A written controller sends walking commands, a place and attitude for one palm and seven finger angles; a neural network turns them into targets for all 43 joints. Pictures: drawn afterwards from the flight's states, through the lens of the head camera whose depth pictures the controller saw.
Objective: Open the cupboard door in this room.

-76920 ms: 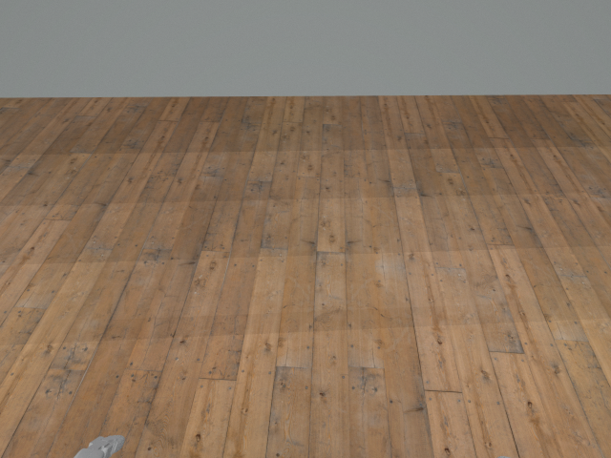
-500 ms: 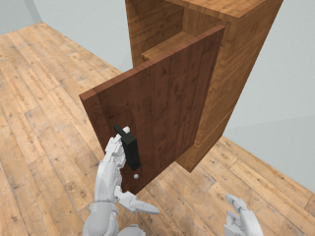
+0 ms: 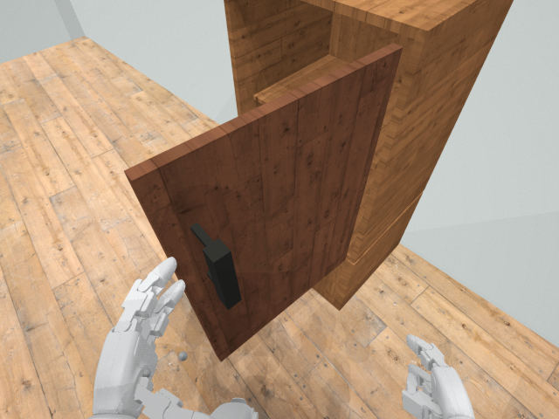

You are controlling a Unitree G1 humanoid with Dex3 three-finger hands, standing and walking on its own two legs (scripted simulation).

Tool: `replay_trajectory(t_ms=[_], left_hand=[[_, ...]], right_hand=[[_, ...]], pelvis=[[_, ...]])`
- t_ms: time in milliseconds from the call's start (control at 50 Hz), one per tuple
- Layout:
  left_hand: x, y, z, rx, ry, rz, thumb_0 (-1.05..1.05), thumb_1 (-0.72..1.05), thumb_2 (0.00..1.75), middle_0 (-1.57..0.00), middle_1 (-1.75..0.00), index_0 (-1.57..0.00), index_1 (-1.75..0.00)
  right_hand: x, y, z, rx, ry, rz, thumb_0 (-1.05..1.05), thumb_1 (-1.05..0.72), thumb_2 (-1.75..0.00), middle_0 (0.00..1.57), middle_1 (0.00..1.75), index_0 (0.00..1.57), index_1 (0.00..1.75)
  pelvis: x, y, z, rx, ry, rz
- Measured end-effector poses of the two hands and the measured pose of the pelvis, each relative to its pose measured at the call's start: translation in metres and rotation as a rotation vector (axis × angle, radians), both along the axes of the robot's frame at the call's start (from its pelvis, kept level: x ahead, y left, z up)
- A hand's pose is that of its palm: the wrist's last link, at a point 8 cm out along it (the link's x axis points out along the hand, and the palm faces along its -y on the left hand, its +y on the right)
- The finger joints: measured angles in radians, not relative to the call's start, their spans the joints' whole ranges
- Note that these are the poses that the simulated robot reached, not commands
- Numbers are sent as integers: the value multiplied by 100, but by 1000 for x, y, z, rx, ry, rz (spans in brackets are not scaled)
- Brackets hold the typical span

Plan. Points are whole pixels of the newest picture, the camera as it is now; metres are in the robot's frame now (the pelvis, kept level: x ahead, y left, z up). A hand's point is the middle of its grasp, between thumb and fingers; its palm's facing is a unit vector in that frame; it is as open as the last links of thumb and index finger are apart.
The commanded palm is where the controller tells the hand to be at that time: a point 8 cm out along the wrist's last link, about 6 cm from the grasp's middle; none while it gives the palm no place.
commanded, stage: slide the hand sideways off the handle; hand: left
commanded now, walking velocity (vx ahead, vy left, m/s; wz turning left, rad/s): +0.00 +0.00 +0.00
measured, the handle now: (215, 266) +0.30 +0.11 +0.08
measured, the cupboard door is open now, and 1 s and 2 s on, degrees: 84 84 84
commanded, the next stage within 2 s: draw the hand back to the body in 0.28 s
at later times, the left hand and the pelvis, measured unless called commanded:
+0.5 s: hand (142, 369) +0.17 +0.16 +0.09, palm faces +0.03 -1.00 -0.01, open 16.3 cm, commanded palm +0.13 +0.23 +0.10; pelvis -0.01 +0.01 -0.01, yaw +1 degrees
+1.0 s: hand (63, 343) +0.17 +0.22 +0.14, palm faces +0.17 -0.96 -0.22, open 15.6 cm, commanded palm +0.13 +0.28 +0.16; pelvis +0.00 +0.03 +0.03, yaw +0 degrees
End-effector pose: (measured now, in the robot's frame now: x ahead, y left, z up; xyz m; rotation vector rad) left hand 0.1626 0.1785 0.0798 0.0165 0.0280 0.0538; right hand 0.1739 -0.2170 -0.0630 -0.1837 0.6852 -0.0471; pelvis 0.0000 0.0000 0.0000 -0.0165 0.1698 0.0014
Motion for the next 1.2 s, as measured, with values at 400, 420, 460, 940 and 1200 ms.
replay_trajectory(t_ms=[400,420,460,940,1200], left_hand=[[-24,36,-3,-5,-19,0,-1,-50,30,-16,-30,-16,-30],[-23,37,-3,-10,-22,-1,-1,-50,30,-16,-30,-16,-30],[-19,37,0,-15,-30,-8,-1,-50,30,-15,-30,-15,-30],[-18,87,66,128,-63,43,-1,-43,33,-16,-30,-16,-30],[-13,118,97,344,24,260,-1,-6,49,-18,-30,-18,-30]], right_hand=[[-3,-6,-7,-34,-24,-41,2,-90,-90,20,30,20,30],[-3,-5,-7,-34,-26,-40,2,-90,-90,20,30,20,30],[-5,-1,-7,-32,-27,-42,2,-90,-90,20,30,20,30],[11,36,39,-28,-124,-3,2,-90,-90,20,30,20,30],[12,46,49,-34,-55,5,2,-90,-90,20,30,20,30]], pelvis=[[-9,1,-8,-19,11,18],[-10,2,-9,-20,11,17],[-10,5,-8,-22,9,16],[-1,29,21,-35,-78,17],[11,35,48,-15,-149,6]])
